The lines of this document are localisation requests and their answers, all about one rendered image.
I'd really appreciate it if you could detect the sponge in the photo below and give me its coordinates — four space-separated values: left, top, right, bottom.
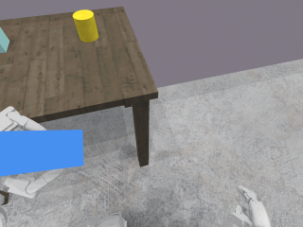
0 130 84 177

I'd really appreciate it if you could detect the left robot thigh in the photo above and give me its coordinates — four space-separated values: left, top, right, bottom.
98 215 128 227

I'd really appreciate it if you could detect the table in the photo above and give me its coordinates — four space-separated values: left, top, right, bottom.
0 7 159 205

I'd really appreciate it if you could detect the right robot hand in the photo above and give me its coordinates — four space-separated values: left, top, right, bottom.
232 185 272 227

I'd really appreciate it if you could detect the left robot hand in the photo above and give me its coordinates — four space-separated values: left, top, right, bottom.
0 106 64 199

